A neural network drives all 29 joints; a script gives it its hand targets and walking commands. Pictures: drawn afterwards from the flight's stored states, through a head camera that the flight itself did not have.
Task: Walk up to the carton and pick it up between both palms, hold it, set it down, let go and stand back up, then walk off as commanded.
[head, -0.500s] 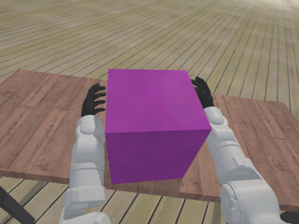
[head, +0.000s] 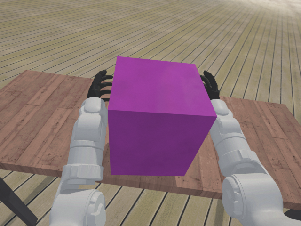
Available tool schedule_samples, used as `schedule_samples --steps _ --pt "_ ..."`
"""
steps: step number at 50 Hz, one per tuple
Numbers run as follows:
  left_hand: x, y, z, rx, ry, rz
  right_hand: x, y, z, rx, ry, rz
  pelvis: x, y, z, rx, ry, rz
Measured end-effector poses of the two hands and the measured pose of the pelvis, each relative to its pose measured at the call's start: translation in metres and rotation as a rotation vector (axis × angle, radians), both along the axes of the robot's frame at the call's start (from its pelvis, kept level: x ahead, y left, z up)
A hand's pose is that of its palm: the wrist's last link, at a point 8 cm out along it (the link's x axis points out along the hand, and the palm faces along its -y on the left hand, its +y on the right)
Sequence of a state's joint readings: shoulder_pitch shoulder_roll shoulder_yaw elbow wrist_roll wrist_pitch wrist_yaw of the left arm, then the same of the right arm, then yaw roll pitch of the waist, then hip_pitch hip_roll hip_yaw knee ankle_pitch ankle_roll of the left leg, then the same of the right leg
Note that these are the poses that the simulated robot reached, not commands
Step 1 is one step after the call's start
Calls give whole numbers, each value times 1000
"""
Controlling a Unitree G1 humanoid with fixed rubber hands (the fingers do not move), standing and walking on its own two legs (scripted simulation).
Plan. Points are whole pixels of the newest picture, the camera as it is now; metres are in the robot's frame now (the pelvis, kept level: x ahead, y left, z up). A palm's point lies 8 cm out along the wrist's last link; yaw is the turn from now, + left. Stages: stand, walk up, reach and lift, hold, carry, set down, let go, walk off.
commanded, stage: reach and lift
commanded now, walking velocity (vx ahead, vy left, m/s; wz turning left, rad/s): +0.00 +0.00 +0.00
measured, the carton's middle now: (152, 119) +0.38 +0.02 +0.13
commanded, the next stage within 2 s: hold in 1.90 s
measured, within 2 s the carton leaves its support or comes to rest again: neither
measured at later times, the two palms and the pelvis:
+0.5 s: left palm (97, 77) +0.38 +0.17 +0.24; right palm (223, 79) +0.40 -0.13 +0.26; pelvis +0.01 +0.02 +0.00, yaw -2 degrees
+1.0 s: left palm (103, 63) +0.40 +0.15 +0.27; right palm (233, 68) +0.40 -0.15 +0.29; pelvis +0.01 +0.03 +0.00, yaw -3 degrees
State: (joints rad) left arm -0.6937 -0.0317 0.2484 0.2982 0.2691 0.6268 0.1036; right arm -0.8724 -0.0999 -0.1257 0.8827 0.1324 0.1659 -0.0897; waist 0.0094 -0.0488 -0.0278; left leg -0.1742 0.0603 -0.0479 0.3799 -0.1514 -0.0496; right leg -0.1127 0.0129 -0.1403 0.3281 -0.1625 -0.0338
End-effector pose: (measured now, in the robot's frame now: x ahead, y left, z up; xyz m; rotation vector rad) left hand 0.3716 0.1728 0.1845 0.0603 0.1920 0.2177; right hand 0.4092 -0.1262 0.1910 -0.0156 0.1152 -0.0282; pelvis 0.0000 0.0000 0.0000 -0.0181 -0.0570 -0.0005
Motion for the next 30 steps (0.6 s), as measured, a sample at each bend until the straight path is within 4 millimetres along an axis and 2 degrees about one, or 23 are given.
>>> schedule_samples --steps 5,22,30 --pt "6 -3 12 -1 4 -26 -1 -4 12 5 4 -29 2 1 1 2 13 -7" --pt "8 -8 52 2 -24 -72 -9 -8 65 38 -20 -74 10 14 1 -3 -11 -29" --pt "12 -6 64 -11 -14 -86 -9 -7 77 38 -6 -88 11 17 0 -8 -11 -35"
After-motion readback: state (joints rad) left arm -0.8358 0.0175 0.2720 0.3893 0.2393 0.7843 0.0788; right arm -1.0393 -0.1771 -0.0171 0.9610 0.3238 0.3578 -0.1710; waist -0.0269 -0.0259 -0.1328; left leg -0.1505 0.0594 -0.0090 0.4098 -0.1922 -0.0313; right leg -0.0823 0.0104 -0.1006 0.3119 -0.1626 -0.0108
